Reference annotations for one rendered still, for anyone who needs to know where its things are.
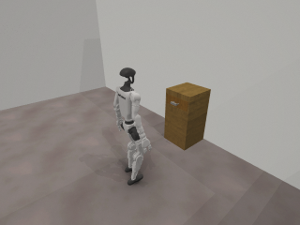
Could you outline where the robot left thigh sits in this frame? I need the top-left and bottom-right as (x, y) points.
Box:
(120, 123), (136, 151)

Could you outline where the robot left hand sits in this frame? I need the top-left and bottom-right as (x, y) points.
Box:
(116, 119), (124, 131)

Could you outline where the robot right hand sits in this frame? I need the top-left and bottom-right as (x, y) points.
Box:
(141, 138), (152, 154)

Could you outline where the robot thigh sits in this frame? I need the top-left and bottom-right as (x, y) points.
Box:
(130, 127), (144, 161)
(120, 123), (136, 151)

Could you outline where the cabinet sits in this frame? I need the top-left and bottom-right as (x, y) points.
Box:
(164, 82), (211, 151)

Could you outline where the drawer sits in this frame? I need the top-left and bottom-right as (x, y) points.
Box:
(167, 94), (188, 112)

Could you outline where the robot left upper arm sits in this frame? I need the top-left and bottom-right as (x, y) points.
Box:
(113, 85), (123, 109)

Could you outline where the handle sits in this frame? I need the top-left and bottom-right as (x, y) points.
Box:
(170, 101), (179, 106)

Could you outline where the right robot forearm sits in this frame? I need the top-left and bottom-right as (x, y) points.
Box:
(134, 115), (146, 141)

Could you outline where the robot right upper arm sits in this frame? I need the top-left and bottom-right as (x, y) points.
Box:
(130, 92), (141, 121)

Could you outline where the left robot forearm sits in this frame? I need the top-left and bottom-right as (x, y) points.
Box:
(113, 106), (123, 121)

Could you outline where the robot right thigh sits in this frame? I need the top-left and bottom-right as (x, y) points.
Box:
(130, 127), (144, 161)

